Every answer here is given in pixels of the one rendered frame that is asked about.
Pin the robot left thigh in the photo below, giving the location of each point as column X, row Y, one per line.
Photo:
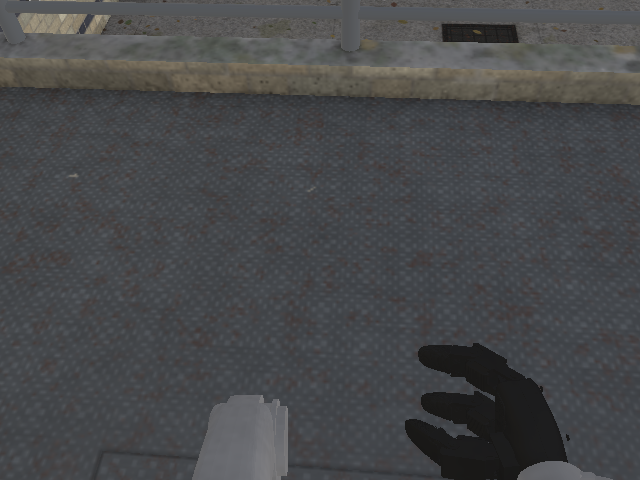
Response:
column 246, row 439

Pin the robot right hand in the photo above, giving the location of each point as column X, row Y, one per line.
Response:
column 519, row 425

